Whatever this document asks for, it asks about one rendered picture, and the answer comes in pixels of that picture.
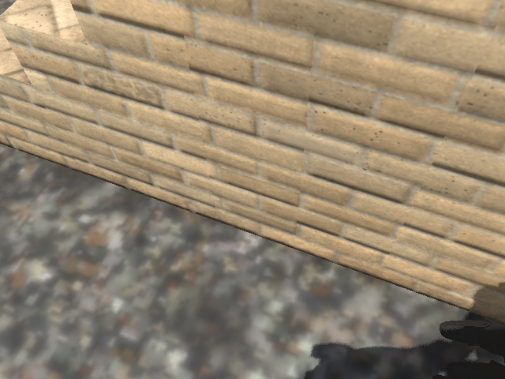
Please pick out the robot right hand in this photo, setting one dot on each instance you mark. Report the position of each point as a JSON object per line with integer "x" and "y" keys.
{"x": 489, "y": 335}

